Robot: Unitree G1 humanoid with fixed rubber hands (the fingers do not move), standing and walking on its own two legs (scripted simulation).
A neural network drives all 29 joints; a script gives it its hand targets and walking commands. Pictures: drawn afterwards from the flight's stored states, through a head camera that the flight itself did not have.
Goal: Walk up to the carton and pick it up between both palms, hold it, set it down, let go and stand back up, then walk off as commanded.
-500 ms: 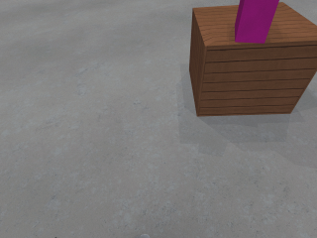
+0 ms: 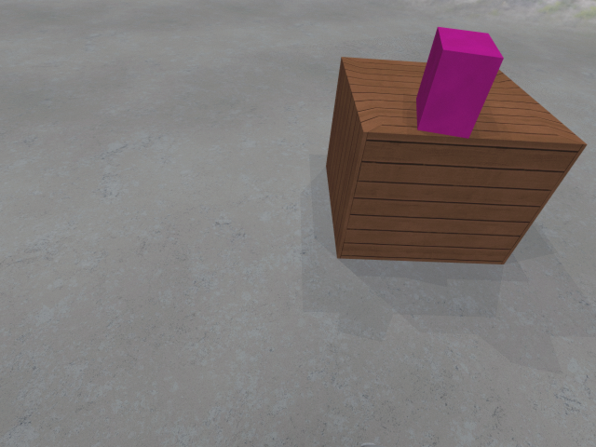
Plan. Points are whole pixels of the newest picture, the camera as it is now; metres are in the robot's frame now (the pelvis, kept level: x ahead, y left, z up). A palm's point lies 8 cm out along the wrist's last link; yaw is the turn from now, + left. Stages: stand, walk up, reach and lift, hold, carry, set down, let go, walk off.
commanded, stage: walk up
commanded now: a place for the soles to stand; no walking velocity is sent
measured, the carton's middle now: (452, 81) +1.31 -0.49 +0.02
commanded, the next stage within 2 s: none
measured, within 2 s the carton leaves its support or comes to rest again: neither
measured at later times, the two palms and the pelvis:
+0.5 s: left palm (146, 418) +0.20 +0.24 -0.09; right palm out of the picture +0.17 -0.42 -0.09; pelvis +0.11 -0.08 -0.01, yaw -2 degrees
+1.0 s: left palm (201, 330) +0.36 +0.20 -0.12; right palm (593, 374) +0.29 -0.45 -0.06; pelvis +0.25 -0.10 -0.02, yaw -3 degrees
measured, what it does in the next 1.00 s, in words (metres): walks ahead: right foot, then left foot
